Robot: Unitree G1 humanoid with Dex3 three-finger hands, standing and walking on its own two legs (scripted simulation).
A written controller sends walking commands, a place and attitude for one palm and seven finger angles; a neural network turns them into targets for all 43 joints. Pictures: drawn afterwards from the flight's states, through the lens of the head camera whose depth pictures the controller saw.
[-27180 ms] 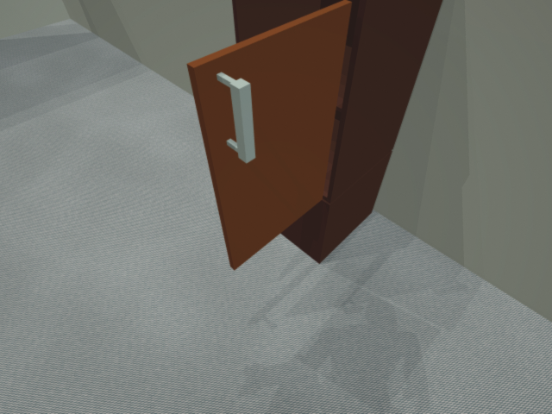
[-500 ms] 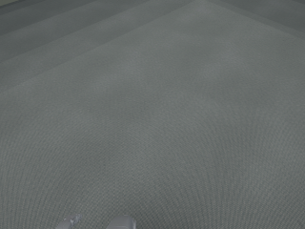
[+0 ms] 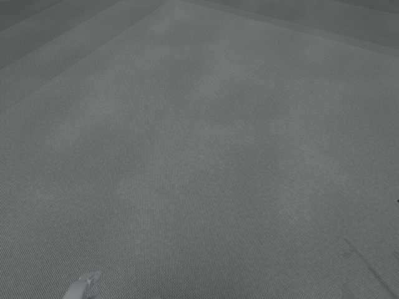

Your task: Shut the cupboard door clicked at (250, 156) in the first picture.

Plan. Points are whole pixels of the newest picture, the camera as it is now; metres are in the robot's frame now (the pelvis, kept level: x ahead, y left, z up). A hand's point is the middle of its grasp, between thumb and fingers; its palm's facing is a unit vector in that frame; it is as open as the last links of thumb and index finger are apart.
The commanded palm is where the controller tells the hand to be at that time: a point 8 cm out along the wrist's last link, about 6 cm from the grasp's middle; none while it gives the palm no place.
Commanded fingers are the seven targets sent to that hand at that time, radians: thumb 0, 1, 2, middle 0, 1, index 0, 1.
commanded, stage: turn to face it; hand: left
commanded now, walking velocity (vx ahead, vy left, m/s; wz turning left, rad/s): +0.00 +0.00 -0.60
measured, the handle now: out of the picture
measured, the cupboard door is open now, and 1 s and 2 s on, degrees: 59 59 59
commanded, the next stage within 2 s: take the last steps up to it in 1.70 s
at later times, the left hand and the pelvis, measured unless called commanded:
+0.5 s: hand (122, 269) +0.19 +0.20 -0.15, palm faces -0.25 -0.95 -0.20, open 7.4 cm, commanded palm none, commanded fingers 0.00 0.90 0.90 -0.20 -0.30 -0.20 -0.30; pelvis +0.04 +0.02 +0.02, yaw -17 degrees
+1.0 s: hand (157, 247) +0.25 +0.13 -0.16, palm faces -0.51 -0.83 -0.22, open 7.4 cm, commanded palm none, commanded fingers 0.00 0.90 0.90 -0.20 -0.30 -0.20 -0.30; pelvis +0.07 +0.00 +0.01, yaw -34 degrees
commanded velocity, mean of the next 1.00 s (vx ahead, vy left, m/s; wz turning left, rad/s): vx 0.00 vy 0.00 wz -0.60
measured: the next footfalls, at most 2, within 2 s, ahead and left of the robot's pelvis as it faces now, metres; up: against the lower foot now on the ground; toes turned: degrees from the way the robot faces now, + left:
left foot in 0.30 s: +0.10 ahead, +0.13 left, +0.00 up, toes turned -7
right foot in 0.66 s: +0.02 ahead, -0.13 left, +0.00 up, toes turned -28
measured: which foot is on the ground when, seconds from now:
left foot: up 0.00-0.28, down 0.30-0.66, up 0.68-0.98, down 1.00-1.00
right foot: down 0.00-0.30, up 0.32-0.64, down 0.66-1.00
